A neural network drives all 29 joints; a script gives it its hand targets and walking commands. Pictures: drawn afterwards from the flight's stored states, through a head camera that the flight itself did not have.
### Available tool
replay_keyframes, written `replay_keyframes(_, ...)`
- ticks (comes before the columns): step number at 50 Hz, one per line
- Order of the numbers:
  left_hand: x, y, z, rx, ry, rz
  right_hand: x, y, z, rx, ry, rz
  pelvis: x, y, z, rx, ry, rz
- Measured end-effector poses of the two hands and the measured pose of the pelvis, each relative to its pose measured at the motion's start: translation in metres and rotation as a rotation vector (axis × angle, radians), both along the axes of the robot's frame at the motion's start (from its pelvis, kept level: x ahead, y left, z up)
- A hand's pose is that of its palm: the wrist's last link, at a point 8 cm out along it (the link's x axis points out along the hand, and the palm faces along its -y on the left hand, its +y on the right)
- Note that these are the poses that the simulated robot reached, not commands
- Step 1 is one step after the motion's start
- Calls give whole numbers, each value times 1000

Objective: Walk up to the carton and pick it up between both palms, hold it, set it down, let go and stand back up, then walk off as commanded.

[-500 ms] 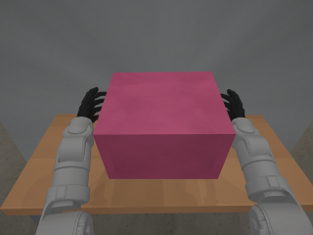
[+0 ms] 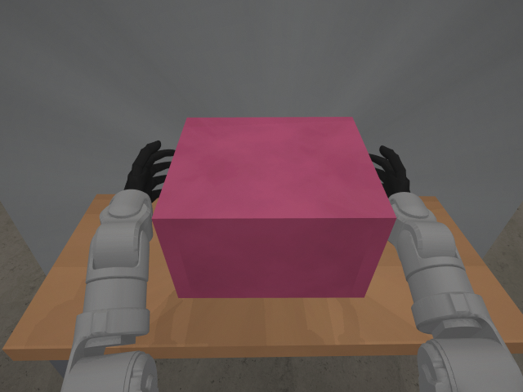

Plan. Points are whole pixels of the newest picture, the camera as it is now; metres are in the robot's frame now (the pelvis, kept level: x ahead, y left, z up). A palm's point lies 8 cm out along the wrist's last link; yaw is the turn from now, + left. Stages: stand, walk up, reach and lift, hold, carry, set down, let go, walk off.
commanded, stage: hold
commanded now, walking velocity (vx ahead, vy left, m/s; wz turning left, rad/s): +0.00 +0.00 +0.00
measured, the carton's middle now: (270, 202) +0.39 -0.01 +0.15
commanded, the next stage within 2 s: none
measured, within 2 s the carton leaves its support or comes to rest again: neither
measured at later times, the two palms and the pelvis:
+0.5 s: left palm (139, 192) +0.36 +0.18 +0.19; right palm (394, 196) +0.36 -0.20 +0.18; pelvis +0.00 +0.00 +0.00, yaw +0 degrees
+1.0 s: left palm (139, 191) +0.36 +0.18 +0.19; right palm (394, 194) +0.36 -0.20 +0.19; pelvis +0.00 +0.00 +0.00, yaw +0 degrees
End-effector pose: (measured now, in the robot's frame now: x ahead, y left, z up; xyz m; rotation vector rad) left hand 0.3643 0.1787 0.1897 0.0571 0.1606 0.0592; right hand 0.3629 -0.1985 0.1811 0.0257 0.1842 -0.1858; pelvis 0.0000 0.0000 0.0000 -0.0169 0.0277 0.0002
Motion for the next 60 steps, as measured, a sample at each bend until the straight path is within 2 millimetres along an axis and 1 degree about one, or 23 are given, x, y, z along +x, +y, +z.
replay_keyframes(8, -3, 0, 2, -9, -2, 3, -3, 0, 1, 0, -3, 1, -2, 0, 0, 0, -3, 0)
replay_keyframes(36, -3, 0, 3, -9, 9, 6, -2, 1, 2, -2, 4, 5, -2, 0, 0, 0, -2, -1)
replay_keyframes(41, -3, 0, 6, -14, -6, 7, -2, 0, 6, -5, -12, 6, -1, 0, 0, 0, -2, -1)
replay_keyframes(48, -3, 0, 4, -10, 2, 7, -1, 0, 4, -5, -5, 6, -1, 0, 0, 0, -2, -1)
replay_keyframes(54, -3, 0, 8, -13, -13, 8, -2, 0, 8, -8, -20, 7, -1, 0, 0, 0, -2, -1)
replay_keyframes(60, -4, 0, 5, -5, 2, 6, -2, 0, 6, -7, -6, 7, -2, 0, 0, 0, -4, -1)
